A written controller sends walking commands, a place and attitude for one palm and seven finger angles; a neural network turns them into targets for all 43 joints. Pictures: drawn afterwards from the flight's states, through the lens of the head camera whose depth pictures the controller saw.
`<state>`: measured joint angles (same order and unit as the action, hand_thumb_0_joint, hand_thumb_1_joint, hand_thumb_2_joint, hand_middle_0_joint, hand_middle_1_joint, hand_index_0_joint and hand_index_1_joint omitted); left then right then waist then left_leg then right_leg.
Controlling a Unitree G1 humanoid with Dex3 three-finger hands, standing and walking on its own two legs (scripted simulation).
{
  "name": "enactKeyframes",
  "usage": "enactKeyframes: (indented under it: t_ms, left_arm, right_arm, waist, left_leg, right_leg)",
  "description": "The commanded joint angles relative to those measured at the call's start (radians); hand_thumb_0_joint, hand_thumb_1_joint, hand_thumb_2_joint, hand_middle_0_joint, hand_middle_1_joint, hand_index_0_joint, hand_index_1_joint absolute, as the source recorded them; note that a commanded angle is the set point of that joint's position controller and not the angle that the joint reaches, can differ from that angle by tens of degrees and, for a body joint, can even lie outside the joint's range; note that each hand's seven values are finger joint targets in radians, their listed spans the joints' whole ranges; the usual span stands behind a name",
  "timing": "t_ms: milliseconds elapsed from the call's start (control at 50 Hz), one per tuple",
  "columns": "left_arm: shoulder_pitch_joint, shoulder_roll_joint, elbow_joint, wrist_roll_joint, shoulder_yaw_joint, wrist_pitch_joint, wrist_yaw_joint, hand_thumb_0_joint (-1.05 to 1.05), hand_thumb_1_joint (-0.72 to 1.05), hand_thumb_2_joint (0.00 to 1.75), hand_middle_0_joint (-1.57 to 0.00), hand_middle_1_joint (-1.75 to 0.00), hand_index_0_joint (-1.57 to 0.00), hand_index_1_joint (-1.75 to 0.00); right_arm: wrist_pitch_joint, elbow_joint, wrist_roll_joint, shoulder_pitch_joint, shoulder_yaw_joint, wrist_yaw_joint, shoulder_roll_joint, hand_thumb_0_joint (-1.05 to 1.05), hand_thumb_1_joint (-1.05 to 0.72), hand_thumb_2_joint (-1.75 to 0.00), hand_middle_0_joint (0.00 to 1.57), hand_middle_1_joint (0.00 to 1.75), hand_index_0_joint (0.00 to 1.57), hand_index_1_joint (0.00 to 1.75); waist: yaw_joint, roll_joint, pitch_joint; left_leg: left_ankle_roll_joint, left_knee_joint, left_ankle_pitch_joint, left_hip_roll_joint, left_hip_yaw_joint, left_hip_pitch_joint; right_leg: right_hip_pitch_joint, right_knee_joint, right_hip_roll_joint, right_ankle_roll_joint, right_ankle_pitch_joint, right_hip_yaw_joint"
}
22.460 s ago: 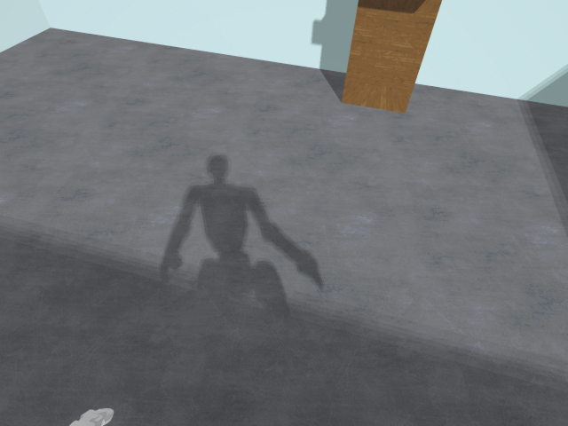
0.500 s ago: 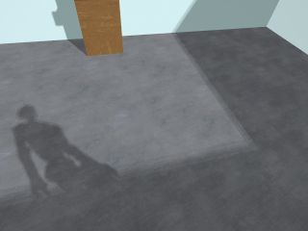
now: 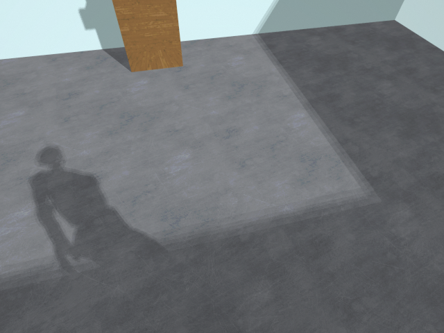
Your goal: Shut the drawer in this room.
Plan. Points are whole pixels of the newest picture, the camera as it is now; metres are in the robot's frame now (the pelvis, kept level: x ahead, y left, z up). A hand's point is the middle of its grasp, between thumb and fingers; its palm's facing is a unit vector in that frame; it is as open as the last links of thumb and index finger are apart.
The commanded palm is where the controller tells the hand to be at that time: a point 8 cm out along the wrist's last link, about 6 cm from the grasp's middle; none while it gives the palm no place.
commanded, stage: stand and wait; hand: left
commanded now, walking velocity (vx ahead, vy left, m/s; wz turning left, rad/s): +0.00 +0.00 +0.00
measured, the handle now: out of the picture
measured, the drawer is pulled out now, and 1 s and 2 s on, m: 0.20 0.20 0.20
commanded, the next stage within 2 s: turn or walk to find it in 0.06 s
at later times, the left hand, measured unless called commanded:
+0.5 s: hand out of the picture -0.02 +0.15 -0.18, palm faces +0.09 -0.98 -0.16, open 7.4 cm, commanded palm none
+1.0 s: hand out of the picture +0.03 +0.19 -0.16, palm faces +0.04 -0.96 -0.28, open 7.4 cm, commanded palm none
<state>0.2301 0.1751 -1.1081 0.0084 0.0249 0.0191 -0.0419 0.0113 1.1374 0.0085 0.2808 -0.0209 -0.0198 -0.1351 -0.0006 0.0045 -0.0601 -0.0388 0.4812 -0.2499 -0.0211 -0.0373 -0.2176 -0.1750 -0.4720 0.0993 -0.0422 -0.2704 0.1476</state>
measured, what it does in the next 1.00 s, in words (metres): stands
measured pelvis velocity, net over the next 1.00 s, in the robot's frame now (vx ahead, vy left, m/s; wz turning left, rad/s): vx -0.01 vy -0.03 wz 0.00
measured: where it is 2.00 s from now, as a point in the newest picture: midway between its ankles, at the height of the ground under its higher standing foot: outside the picture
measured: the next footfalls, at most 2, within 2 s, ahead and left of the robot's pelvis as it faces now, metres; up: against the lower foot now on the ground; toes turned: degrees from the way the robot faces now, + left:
none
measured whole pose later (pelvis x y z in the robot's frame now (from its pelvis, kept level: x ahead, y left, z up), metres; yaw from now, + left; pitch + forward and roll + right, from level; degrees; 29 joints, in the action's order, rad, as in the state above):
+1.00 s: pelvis -0.01 -0.03 +0.01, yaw +0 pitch -2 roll +0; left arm 0.20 0.26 -1.13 0.01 0.03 -0.01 -0.01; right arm -0.01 1.12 0.01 0.19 -0.01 -0.01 -0.26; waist 0.01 0.00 -0.06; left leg 0.01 0.39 -0.20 0.03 -0.02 -0.15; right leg -0.10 -0.36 0.04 0.01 -0.22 0.17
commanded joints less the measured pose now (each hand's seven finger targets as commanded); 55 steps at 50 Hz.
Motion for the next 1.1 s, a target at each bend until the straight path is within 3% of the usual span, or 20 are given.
enactKeyframes:
  t_ms: [0, 80, 140, 180, 220, 280, 300, 340, 420, 480, 620, 1080]
  left_arm:
    - [0.099, 0.067, 0.010, 0.004, 0.003, -0.021, 0.000, 0.00, 0.90, 0.90, -0.20, -0.30, -0.20, -0.30]
    - [0.086, 0.089, 0.015, 0.003, 0.009, -0.021, -0.001, 0.00, 0.90, 0.90, -0.20, -0.30, -0.20, -0.30]
    - [0.080, 0.113, 0.027, 0.004, 0.023, -0.013, -0.002, 0.00, 0.90, 0.90, -0.20, -0.30, -0.20, -0.30]
    - [0.079, 0.117, 0.030, 0.005, 0.024, -0.014, -0.001, 0.00, 0.90, 0.90, -0.20, -0.30, -0.20, -0.30]
    - [0.063, 0.112, 0.033, 0.006, 0.022, -0.014, -0.001, 0.00, 0.90, 0.90, -0.20, -0.30, -0.20, -0.30]
    - [0.052, 0.092, 0.032, 0.004, 0.017, -0.015, 0.002, 0.00, 0.90, 0.90, -0.20, -0.30, -0.20, -0.30]
    - [0.065, 0.079, 0.025, 0.003, 0.014, -0.015, 0.003, 0.00, 0.90, 0.90, -0.20, -0.30, -0.20, -0.30]
    - [0.105, 0.064, 0.006, 0.005, 0.006, -0.017, 0.003, 0.00, 0.90, 0.90, -0.20, -0.30, -0.20, -0.30]
    - [0.113, 0.076, -0.010, 0.004, 0.004, -0.027, 0.005, 0.00, 0.90, 0.90, -0.20, -0.30, -0.20, -0.30]
    - [0.096, 0.089, -0.008, 0.003, 0.007, -0.032, 0.007, 0.00, 0.90, 0.90, -0.20, -0.30, -0.20, -0.30]
    - [0.069, 0.131, -0.005, 0.004, 0.015, -0.039, 0.011, 0.00, 0.90, 0.90, -0.20, -0.30, -0.20, -0.30]
    - [-0.070, 0.298, 0.035, 0.002, 0.031, -0.053, 0.029, 0.00, 0.90, 0.90, -0.20, -0.30, -0.20, -0.30]
  right_arm:
    - [-0.027, -0.051, -0.001, 0.022, -0.021, -0.009, -0.113, 0.00, -0.90, -0.90, 0.20, 0.30, 0.20, 0.30]
    - [-0.021, -0.050, 0.000, 0.025, -0.018, -0.006, -0.108, 0.00, -0.90, -0.90, 0.20, 0.30, 0.20, 0.30]
    - [-0.007, -0.066, 0.001, 0.005, -0.020, -0.002, -0.106, 0.00, -0.90, -0.90, 0.20, 0.30, 0.20, 0.30]
    - [-0.004, -0.071, 0.003, 0.010, -0.020, -0.003, -0.093, 0.00, -0.90, -0.90, 0.20, 0.30, 0.20, 0.30]
    - [-0.002, -0.070, 0.005, 0.024, -0.019, -0.003, -0.091, 0.00, -0.90, -0.90, 0.20, 0.30, 0.20, 0.30]
    - [-0.013, -0.064, 0.006, 0.029, -0.015, -0.003, -0.099, 0.00, -0.90, -0.90, 0.20, 0.30, 0.20, 0.30]
    - [-0.018, -0.062, 0.006, 0.017, -0.013, -0.005, -0.111, 0.00, -0.90, -0.90, 0.20, 0.30, 0.20, 0.30]
    - [-0.024, -0.071, 0.001, -0.021, -0.015, -0.009, -0.127, 0.00, -0.90, -0.90, 0.20, 0.30, 0.20, 0.30]
    - [-0.030, -0.068, -0.001, -0.013, -0.013, -0.013, -0.126, 0.00, -0.90, -0.90, 0.20, 0.30, 0.20, 0.30]
    - [-0.034, -0.060, 0.000, 0.000, -0.012, -0.013, -0.133, 0.00, -0.90, -0.90, 0.20, 0.30, 0.20, 0.30]
    - [-0.038, -0.062, -0.001, -0.026, -0.018, -0.013, -0.181, 0.00, -0.90, -0.90, 0.20, 0.30, 0.20, 0.30]
    - [-0.048, -0.077, 0.002, -0.147, -0.017, -0.001, -0.330, 0.00, -0.90, -0.90, 0.20, 0.30, 0.20, 0.30]
  waist:
    - [0.019, -0.023, 0.044]
    - [0.009, -0.052, 0.008]
    - [0.013, -0.075, -0.039]
    - [0.007, -0.093, -0.025]
    - [-0.005, -0.085, -0.019]
    - [-0.006, 0.039, -0.023]
    - [0.007, 0.087, -0.022]
    - [0.028, 0.117, -0.018]
    - [0.023, 0.033, -0.004]
    - [0.014, 0.015, 0.013]
    - [0.016, -0.016, -0.016]
    - [0.019, 0.011, 0.037]
  left_leg:
    - [-0.005, -0.111, 0.151, 0.134, 0.137, -0.042]
    - [0.013, -0.070, 0.158, 0.114, 0.098, -0.058]
    - [0.021, -0.013, 0.098, 0.090, 0.074, -0.122]
    - [0.029, 0.035, 0.075, 0.078, 0.046, -0.092]
    - [0.031, 0.051, 0.075, 0.083, 0.045, -0.053]
    - [0.017, -0.046, 0.109, 0.116, 0.122, -0.062]
    - [0.006, -0.094, 0.104, 0.136, 0.165, -0.086]
    - [-0.011, -0.143, 0.064, 0.153, 0.204, -0.106]
    - [0.007, -0.112, 0.124, 0.126, 0.149, -0.067]
    - [0.014, -0.110, 0.154, 0.123, 0.128, -0.032]
    - [0.012, -0.134, 0.126, 0.126, 0.122, -0.014]
    - [0.019, -0.178, 0.181, 0.148, 0.116, 0.052]
  right_leg:
    - [0.055, 0.064, 0.053, 0.030, 0.111, -0.068]
    - [0.029, 0.075, 0.079, 0.042, 0.104, -0.074]
    - [-0.002, 0.096, 0.118, 0.061, 0.022, -0.086]
    - [-0.040, 0.133, 0.149, 0.085, -0.025, -0.115]
    - [-0.077, 0.141, 0.148, 0.088, -0.057, -0.111]
    - [-0.063, 0.076, 0.076, 0.053, -0.051, -0.064]
    - [-0.031, 0.055, 0.046, 0.039, -0.023, -0.051]
    - [0.020, 0.064, 0.029, 0.028, 0.024, -0.053]
    - [0.045, 0.109, 0.048, 0.041, 0.074, -0.069]
    - [0.050, 0.123, 0.055, 0.046, 0.082, -0.068]
    - [0.041, 0.159, 0.053, 0.053, 0.055, -0.076]
    - [0.098, 0.212, 0.069, 0.066, 0.135, -0.112]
